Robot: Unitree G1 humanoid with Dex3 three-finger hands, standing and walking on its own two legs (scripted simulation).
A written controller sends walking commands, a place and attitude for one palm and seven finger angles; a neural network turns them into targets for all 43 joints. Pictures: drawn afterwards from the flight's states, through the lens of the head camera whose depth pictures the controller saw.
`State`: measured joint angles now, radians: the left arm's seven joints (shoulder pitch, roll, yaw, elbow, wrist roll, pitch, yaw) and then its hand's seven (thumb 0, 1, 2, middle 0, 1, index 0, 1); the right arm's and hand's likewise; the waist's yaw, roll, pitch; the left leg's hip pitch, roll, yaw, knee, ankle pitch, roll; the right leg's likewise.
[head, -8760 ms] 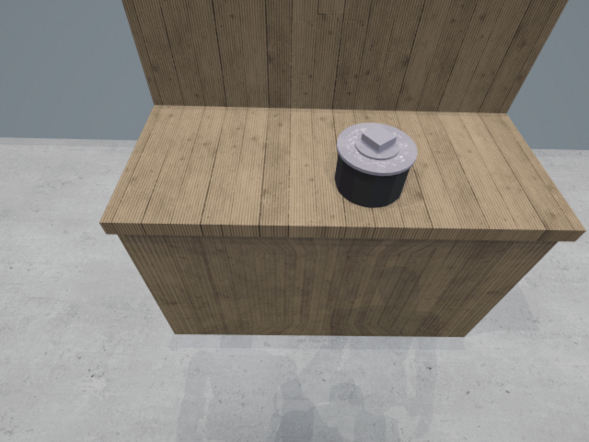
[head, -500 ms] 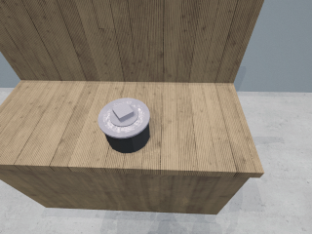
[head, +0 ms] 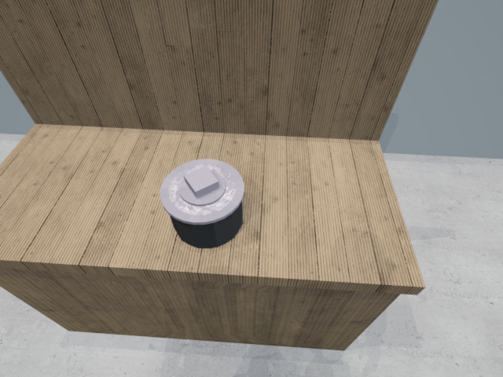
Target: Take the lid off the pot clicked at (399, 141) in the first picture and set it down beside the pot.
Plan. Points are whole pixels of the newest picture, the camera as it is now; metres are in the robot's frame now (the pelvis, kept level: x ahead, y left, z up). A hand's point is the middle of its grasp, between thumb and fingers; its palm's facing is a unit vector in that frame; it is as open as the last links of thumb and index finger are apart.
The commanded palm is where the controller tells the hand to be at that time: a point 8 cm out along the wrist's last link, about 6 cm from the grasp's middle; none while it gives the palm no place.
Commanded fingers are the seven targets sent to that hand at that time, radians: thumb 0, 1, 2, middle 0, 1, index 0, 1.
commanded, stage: look again from close up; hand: left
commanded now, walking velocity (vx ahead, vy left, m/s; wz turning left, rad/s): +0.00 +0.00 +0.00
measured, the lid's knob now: (201, 181) +0.46 +0.14 +0.02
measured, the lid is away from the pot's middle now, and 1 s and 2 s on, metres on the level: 0.00 0.00 0.00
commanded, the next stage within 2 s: lift the closed hand beside the body in 0.38 s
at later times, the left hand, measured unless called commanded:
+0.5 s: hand out of the picture -0.02 +0.17 -0.18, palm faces +0.01 -0.99 -0.17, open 7.4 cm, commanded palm +0.09 +0.23 -0.07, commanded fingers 0.00 0.90 0.90 -0.29 -0.40 -0.29 -0.40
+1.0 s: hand out of the picture +0.09 +0.22 -0.08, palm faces +0.25 -0.94 -0.23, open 3.4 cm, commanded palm +0.05 +0.28 -0.05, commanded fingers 0.00 0.90 0.90 -1.30 -1.50 -1.30 -1.50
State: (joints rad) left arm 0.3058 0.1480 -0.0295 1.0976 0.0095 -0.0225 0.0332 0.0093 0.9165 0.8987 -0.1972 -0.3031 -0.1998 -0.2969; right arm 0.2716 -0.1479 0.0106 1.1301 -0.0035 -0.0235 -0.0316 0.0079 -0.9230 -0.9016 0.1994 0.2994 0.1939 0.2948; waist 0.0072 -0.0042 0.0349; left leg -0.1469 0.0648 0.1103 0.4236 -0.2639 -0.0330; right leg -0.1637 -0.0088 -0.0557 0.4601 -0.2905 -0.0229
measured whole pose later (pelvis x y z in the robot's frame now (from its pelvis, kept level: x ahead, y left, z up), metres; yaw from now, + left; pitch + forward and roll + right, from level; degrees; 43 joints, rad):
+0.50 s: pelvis -0.01 +0.01 +0.00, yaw +0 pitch +0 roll +0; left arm 0.31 0.13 -0.03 1.11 0.01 -0.03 0.04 0.01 0.91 0.90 -0.20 -0.30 -0.20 -0.30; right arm 0.30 -0.11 0.01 1.15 0.00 -0.03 -0.03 0.01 -0.91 -0.90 0.20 0.30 0.19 0.29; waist 0.00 0.00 0.04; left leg -0.18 0.06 0.11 0.45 -0.27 -0.02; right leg -0.18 -0.01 -0.05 0.45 -0.27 -0.01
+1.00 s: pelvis -0.03 +0.02 -0.01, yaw +4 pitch +0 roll +0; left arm 0.50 0.19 0.04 0.20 -0.01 -0.03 0.07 0.01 0.90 0.90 -0.96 -1.14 -0.97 -1.14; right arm 0.11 -0.23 0.00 0.51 0.03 -0.17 -0.06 0.01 -0.91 -0.90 0.20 0.30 0.19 0.29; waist 0.06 -0.01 0.00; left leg -0.27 0.03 0.05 0.57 -0.29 0.00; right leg -0.23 -0.05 -0.11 0.55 -0.31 0.00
